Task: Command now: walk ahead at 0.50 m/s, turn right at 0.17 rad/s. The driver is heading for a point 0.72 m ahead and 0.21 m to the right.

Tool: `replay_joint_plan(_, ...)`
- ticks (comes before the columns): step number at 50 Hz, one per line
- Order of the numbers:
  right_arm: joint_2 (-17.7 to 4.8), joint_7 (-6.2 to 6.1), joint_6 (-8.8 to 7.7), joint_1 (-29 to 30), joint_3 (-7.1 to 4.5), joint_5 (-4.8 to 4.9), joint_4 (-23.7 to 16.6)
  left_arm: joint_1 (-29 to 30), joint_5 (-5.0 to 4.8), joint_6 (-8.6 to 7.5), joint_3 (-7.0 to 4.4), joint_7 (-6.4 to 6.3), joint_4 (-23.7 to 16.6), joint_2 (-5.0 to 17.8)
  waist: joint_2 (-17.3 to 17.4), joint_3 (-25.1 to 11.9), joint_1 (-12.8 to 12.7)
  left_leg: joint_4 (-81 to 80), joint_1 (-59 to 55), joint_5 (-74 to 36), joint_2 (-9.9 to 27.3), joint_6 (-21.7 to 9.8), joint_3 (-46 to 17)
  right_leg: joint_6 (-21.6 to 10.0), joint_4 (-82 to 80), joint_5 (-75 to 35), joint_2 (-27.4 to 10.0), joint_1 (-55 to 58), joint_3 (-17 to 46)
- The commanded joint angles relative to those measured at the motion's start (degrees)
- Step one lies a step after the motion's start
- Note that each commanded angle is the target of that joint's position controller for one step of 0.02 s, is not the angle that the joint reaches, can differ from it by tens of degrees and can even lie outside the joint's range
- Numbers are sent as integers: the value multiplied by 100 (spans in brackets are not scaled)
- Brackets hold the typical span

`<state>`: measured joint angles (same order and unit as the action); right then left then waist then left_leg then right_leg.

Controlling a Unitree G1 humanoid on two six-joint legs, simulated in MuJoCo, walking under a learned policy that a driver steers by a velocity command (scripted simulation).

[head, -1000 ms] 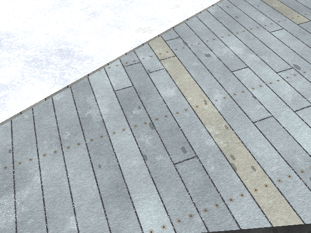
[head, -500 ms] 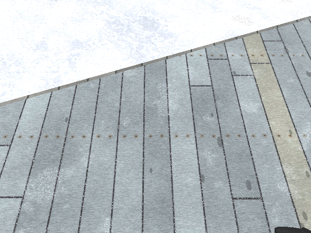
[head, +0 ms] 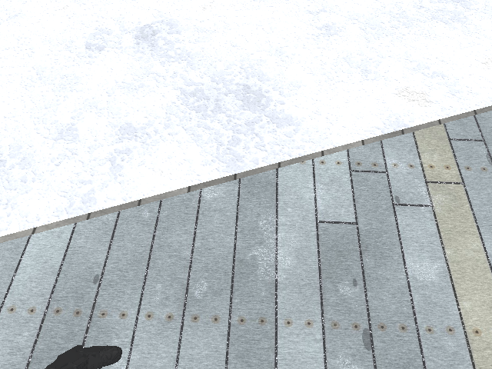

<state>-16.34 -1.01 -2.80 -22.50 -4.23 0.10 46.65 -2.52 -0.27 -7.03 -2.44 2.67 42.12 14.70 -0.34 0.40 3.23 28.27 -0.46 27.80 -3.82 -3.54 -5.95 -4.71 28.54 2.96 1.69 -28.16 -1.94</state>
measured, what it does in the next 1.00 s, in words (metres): walks ahead, turning right: left foot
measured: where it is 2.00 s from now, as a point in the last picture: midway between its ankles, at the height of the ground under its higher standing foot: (314, 292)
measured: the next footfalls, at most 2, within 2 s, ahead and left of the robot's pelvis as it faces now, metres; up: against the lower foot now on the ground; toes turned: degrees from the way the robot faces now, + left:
left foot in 0.50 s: +0.46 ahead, +0.06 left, +0.00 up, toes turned -20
right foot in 1.02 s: +0.60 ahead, -0.30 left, +0.00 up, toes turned -38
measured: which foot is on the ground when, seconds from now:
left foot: up 0.00-0.48, down 0.50-1.00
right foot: down 0.00-0.50, up 0.52-1.00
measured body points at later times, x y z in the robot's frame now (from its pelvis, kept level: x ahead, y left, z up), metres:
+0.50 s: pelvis +0.28 -0.01 +0.01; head +0.30 -0.02 +0.46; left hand +0.35 +0.27 -0.11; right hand +0.48 -0.29 -0.04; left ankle +0.42 +0.07 -0.72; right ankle +0.13 -0.09 -0.72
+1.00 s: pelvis +0.51 -0.11 +0.00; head +0.54 -0.14 +0.45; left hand +0.83 -0.06 -0.07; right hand +0.35 -0.37 -0.12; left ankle +0.42 +0.08 -0.72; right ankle +0.57 -0.28 -0.71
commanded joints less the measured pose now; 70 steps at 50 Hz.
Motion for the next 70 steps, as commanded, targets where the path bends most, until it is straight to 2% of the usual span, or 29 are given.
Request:
replay_joint_plan(1, -96, 36, -159, -733, 75, -34, -454, -2098, -5, -1, -473, 33, 157, 1542, -1833, -2141, -586, 4382, 3382, -89, -154, 231, 167, -1751, -614, 656, -2137, 4974, 4137)
replay_joint_plan(2, -558, 64, -267, -326, 36, 32, -495, -2032, -173, 26, -348, 42, 144, 1044, -1244, -1768, -777, 4870, 4190, 275, 119, 165, -308, -1528, -1087, 1761, -2043, 4966, 4647)
replay_joint_plan(3, -778, 102, -351, 398, -18, 142, -682, -1609, -142, 70, -285, -2, 21, 833, -702, -906, -811, 4791, 4516, -260, 376, 128, -234, -1258, -1195, 1592, -1880, 4214, 3853)
replay_joint_plan(4, -713, 95, -406, 858, 1, 49, -754, -1326, -58, 117, -243, -13, -78, 775, 55, -421, -725, 4421, 4306, -633, 566, 92, -98, -1048, -1317, 876, -1591, 3374, 3207)
replay_joint_plan(8, -484, 55, -376, 741, -24, -103, -872, -1173, -21, 130, -231, -90, -187, 763, -215, -326, -259, 3248, 3643, -1026, 850, 364, 43, -1144, -1604, -557, -1128, 2317, 2407)
replay_joint_plan(15, -198, 54, -351, 2060, 71, -77, -1225, -1776, -136, 254, -318, -304, -29, 1011, -389, -62, -646, 843, 3295, -2985, 501, 647, 231, -771, -1598, -638, -679, 1623, 1778)
replay_joint_plan(20, -337, 189, -469, 2701, 27, 20, -1417, -2154, -166, 393, -319, -368, 58, 965, -474, -20, -795, -36, 2935, -2984, 245, 557, 113, -658, -1115, -190, -851, 2079, 2376)
replay_joint_plan(23, -563, 188, -548, 2266, -85, 53, -1334, -1941, -156, 459, -361, -399, -25, 1006, -700, -115, -461, -419, 2195, -2488, 234, 331, 129, -520, -623, -464, -915, 2254, 2732)
replay_joint_plan(24, -709, 145, -568, 1725, -169, 23, -1213, -1801, -140, 459, -324, -385, -103, 887, -667, -425, -163, -614, 1316, -2578, 354, 147, 146, -365, -96, -797, -675, 2074, 2585)
replay_joint_plan(25, -980, 84, -571, 861, -259, -64, -1127, -1649, -58, 432, -223, -351, -250, 611, -327, -1174, 260, -380, -151, -2447, 1152, -232, -494, -177, 1242, -407, -392, 1420, 2212)
replay_joint_plan(26, -1438, 62, -491, 191, -375, -148, -979, -2417, -152, 379, -88, -353, -351, 194, 1178, -2040, 97, -472, -2245, -1739, 2484, -1141, -2641, 226, 3045, 1926, 428, -514, 1382)
replay_joint_plan(27, -1077, 111, -437, 115, -310, -26, -905, -2560, -214, 366, -115, -363, -347, 585, 1604, -1929, 71, -883, -2187, -569, 2883, -1288, -3825, 297, 3978, 3127, 97, -1444, 1283)
replay_joint_plan(28, -657, 104, -408, 400, -195, 9, -964, -2094, -216, 400, -234, -359, -325, 1000, 922, -1073, 149, -1025, -1427, -242, 2623, -1028, -3115, 346, 4361, 2646, -175, -1729, 1293)
replay_joint_plan(29, -523, 104, -368, 694, -136, -11, -987, -1737, -153, 441, -257, -359, -387, 1018, 496, -531, 76, -1154, -678, -726, 2360, -832, -2325, 401, 4359, 2199, -362, -1639, 1072)
replay_joint_plan(31, -314, 124, -352, 1026, -46, -66, -905, -1483, -85, 484, -287, -312, -484, 843, 451, 21, -164, -1536, 369, -1591, 1885, -652, -1292, 427, 3979, 1690, -653, -1323, 964)
replay_joint_plan(32, -377, 133, -372, 1089, -64, -82, -861, -1560, -130, 515, -268, -281, -520, 716, 711, 54, -268, -1689, 670, -1774, 1836, -681, -1014, 453, 3898, 1559, -741, -1132, 881)
replay_joint_plan(36, -589, 138, -455, 1047, -150, -48, -637, -1240, -104, 566, -227, -243, -691, 532, 469, 117, -287, -1981, 770, -2713, 1825, -831, -152, 580, 3364, 905, -865, -1351, 820)
replay_joint_plan(42, -881, 96, -355, 780, -189, 3, -350, -278, -103, 455, -131, -56, -938, 374, 296, 255, 59, -1915, 406, -3322, 1703, -594, 923, 461, 1567, -579, -752, -1112, 402)
replay_joint_plan(47, -1135, 82, -181, 458, -248, 128, -139, 308, -127, 463, -145, 97, -1310, 457, 376, 411, 130, -1487, -385, -4233, 1975, -414, 1269, 149, 833, 168, -530, -1029, -16)
replay_joint_plan(49, -1326, 33, -106, 485, -299, 161, -147, -45, -89, 506, -259, 99, -1315, 674, 608, 50, -178, -629, -529, -6234, 1961, -287, 1513, -94, 757, 789, -129, -244, -360)
replay_joint_plan(51, -1206, -25, -64, 528, -222, 171, -193, -1640, -30, 536, -552, -21, -956, 1185, 335, -781, -1089, 1695, 531, -6440, 1591, 65, 1733, -483, 53, -178, 136, 2277, -174)
replay_joint_plan(52, -538, 32, -160, 79, 14, -105, -496, -1955, 57, 539, -658, -141, -930, 1873, -1129, -1533, -762, 3973, 3072, -1866, 858, 461, 1696, -1315, 354, -1806, -1566, 4768, 2281)
replay_joint_plan(53, -615, 120, -316, -28, 106, -99, -475, -1932, 55, 491, -562, -136, -1141, 1747, -1174, -2792, -787, 5255, 3829, 1066, 224, 577, 505, -2121, -320, -2404, -2614, 5365, 4465)
replay_joint_plan(54, -1073, 171, -332, 531, -44, 143, -465, -1802, 92, 474, -409, -88, -1066, 1303, -412, -2400, -990, 5332, 3994, 635, 617, 527, 68, -1761, -331, -3080, -2329, 4866, 3356)
replay_joint_plan(55, -943, 160, -321, 786, 13, 192, -564, -1555, 24, 450, -345, -73, -967, 1101, -308, -1566, -809, 4884, 4128, 293, 841, 495, 238, -1476, -309, -3322, -2036, 4067, 2444)
replay_joint_plan(57, -874, 56, -196, 815, -4, 52, -469, -937, -25, 436, -256, -88, -963, 843, -80, -769, -378, 4099, 3656, -187, 1110, 564, 318, -1110, -685, -2980, -1554, 2553, 1674)
replay_joint_plan(61, -608, -52, 57, 407, 26, -25, -286, -591, 96, 329, -273, -120, -791, 933, -302, -717, -15, 3347, 2749, -973, 975, 785, 429, -1133, -1111, -3585, -1306, 1408, 943)
replay_joint_plan(65, -401, -42, 72, 939, 104, -38, -391, -592, 79, 403, -228, -229, -534, 840, -490, -706, -187, 1944, 2560, -1945, 938, 777, 413, -894, -1103, -3039, -1084, 1509, 566)
replay_joint_plan(70, -525, 32, 88, 1364, 60, -27, -491, -730, 89, 488, -165, -216, -185, 786, -558, -535, -360, 801, 2150, -2000, 777, 627, 370, -823, -923, -1845, -1291, 1674, 956)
